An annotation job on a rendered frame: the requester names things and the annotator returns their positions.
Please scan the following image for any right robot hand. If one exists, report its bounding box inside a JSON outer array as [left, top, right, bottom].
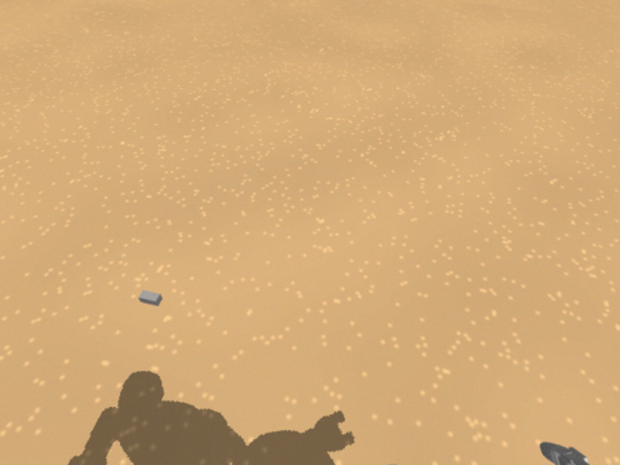
[[540, 442, 590, 465]]

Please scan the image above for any small box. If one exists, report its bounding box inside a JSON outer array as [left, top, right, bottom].
[[139, 291, 163, 306]]

